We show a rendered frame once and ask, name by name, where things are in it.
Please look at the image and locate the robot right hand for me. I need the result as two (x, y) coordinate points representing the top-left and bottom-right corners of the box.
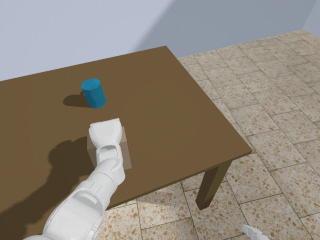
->
(242, 224), (269, 240)

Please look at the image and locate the robot left hand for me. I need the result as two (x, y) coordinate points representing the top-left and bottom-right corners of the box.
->
(88, 118), (122, 148)

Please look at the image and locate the table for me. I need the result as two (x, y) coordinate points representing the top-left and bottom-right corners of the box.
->
(0, 45), (253, 240)

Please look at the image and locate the left robot forearm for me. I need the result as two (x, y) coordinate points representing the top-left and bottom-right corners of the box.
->
(42, 142), (126, 234)

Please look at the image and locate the sponge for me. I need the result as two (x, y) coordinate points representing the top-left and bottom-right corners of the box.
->
(87, 126), (132, 170)

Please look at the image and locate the robot left upper arm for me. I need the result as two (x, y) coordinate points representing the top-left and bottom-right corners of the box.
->
(23, 197), (104, 240)

